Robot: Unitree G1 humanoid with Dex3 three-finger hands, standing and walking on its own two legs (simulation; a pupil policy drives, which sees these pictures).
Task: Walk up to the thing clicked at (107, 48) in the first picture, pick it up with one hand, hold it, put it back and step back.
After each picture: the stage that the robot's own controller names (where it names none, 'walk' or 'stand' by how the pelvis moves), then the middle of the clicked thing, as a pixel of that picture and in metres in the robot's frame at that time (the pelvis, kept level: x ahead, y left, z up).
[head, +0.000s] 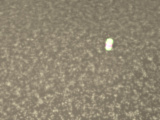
stand; (109, 44) +1.40 -0.25 -0.72
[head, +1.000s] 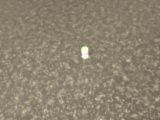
walk; (85, 52) +1.28 +0.13 -0.69
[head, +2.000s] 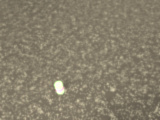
walk; (59, 87) +0.74 +0.31 -0.71
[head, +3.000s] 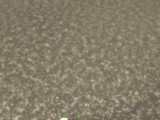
walk; out of the picture +0.48 +0.20 -0.71
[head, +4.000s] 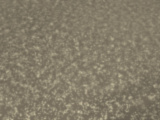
stand; out of the picture +0.39 +0.21 -0.72
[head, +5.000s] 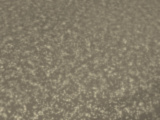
stand; out of the picture +0.38 +0.17 -0.72
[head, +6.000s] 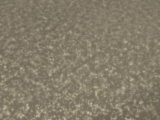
stand; out of the picture +0.41 +0.17 -0.73
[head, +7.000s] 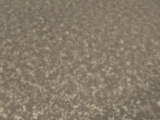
stand; out of the picture +0.40 +0.19 -0.73
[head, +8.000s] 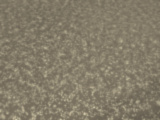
stand; out of the picture +0.38 +0.19 -0.73
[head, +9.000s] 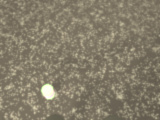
go down; (48, 92) +0.43 +0.20 -0.54
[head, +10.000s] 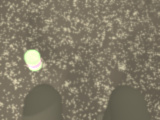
go down; (33, 60) +0.47 +0.23 -0.31
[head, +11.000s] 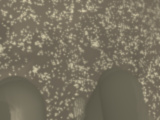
close in; out of the picture +0.46 +0.26 -0.24
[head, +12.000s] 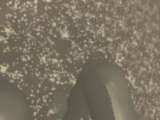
close; out of the picture +0.45 +0.29 -0.22
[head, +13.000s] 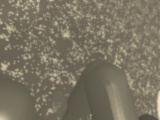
close; out of the picture +0.44 +0.28 -0.23
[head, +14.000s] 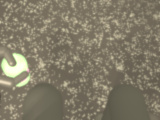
lift; (17, 71) +0.36 +0.24 -0.09
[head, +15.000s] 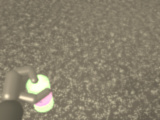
hold; (41, 94) +0.32 +0.16 +0.03
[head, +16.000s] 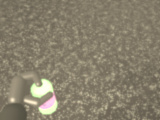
hold; (45, 97) +0.32 +0.16 -0.02
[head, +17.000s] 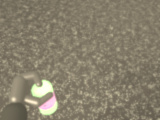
crouch; (45, 98) +0.32 +0.16 -0.03
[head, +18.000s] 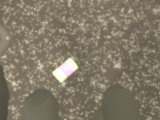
crouch; (65, 70) +0.45 +0.04 -0.38
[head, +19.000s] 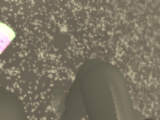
lower; out of the picture +0.47 +0.12 -0.26
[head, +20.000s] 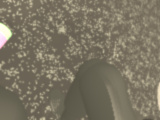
lower; out of the picture +0.47 +0.13 -0.25
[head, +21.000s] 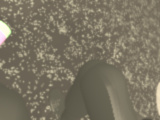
lower; out of the picture +0.48 +0.14 -0.25
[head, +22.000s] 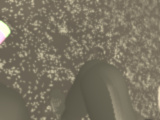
lower; out of the picture +0.48 +0.14 -0.26
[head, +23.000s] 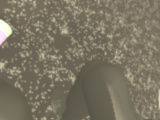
loosen; out of the picture +0.49 +0.14 -0.25
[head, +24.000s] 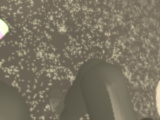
withdraw; out of the picture +0.49 +0.15 -0.25
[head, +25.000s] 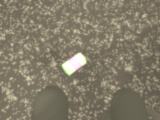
walk; (74, 64) +0.49 +0.06 -0.39
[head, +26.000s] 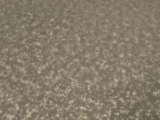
stand; out of the picture +0.40 +0.03 -0.69
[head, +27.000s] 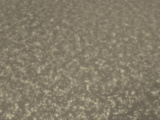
stand; out of the picture +0.40 +0.04 -0.69
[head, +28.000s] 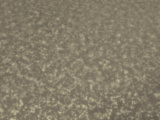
stand; out of the picture +0.40 +0.03 -0.72
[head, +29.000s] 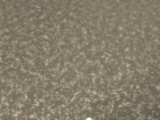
walk; out of the picture +0.42 +0.02 -0.74
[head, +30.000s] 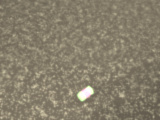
walk; (85, 93) +0.60 -0.03 -0.73
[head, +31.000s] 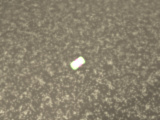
walk; (77, 63) +0.92 +0.12 -0.71
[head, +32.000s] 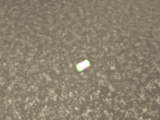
stand; (82, 65) +1.05 +0.05 -0.73
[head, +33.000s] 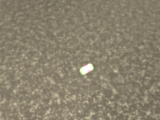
stand; (86, 69) +1.05 +0.02 -0.75
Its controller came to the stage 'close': yes
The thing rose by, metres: 0.70
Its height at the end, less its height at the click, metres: -0.02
